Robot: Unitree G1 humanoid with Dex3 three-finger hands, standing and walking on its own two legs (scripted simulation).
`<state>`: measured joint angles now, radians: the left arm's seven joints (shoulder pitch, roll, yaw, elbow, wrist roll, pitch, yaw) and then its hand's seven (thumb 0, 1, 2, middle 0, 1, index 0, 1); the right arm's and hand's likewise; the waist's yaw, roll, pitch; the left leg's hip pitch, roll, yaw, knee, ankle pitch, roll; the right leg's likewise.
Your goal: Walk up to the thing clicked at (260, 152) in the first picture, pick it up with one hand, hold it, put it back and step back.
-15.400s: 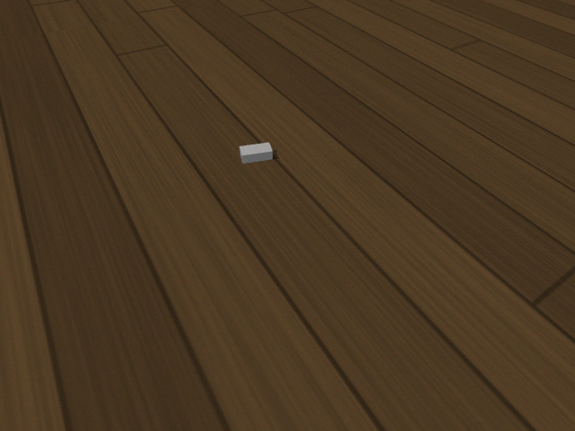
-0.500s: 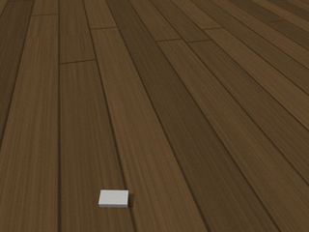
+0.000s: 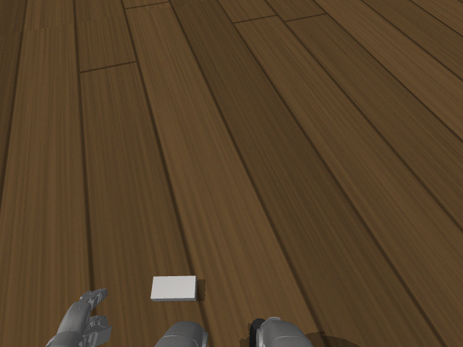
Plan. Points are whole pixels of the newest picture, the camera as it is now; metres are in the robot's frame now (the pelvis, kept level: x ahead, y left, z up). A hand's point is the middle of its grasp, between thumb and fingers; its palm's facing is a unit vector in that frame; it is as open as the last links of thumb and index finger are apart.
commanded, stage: walk up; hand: left
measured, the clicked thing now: (174, 288) +0.36 +0.23 -0.73
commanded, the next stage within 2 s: none
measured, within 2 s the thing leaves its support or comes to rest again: neither
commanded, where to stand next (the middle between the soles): +0.01 +0.01 m, yaw -2 degrees
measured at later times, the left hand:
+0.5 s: hand out of the picture -0.02 +0.31 -0.16, palm faces -0.09 -0.93 -0.35, open 7.4 cm
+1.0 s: hand out of the picture +0.04 +0.30 -0.14, palm faces -0.08 -0.93 -0.37, open 7.4 cm
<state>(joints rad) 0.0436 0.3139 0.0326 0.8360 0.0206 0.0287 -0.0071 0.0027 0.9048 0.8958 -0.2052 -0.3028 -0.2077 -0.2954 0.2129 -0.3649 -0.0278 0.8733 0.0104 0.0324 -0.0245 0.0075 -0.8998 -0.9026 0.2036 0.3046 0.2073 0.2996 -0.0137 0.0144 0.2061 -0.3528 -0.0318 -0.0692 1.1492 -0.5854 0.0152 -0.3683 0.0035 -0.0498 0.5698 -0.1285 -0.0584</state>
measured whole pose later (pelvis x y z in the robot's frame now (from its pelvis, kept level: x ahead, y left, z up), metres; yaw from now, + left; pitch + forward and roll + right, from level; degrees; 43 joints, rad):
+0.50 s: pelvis -0.06 +0.03 +0.01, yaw -3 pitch -1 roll -2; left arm 0.28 0.45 0.07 0.94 0.02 0.06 -0.02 0.01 0.91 0.90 -0.20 -0.30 -0.20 -0.29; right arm 0.23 -0.37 -0.05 0.83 -0.05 -0.01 0.00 0.01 -0.90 -0.90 0.21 0.31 0.21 0.30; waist 0.00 -0.07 0.12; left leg -0.32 0.04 0.06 0.61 -0.27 0.04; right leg -0.33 0.03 0.13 0.93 -0.48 0.04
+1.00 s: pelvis -0.04 +0.04 +0.01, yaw -3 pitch -3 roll +0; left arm 0.24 0.41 0.04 0.90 0.01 0.01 -0.01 0.00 0.91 0.90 -0.20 -0.30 -0.21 -0.30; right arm 0.25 -0.36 -0.04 0.91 -0.02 -0.04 0.02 0.01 -0.90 -0.90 0.20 0.30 0.21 0.30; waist -0.01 -0.03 0.10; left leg -0.29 0.00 0.01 0.58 -0.24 0.02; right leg -0.27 -0.01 0.06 0.86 -0.52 -0.02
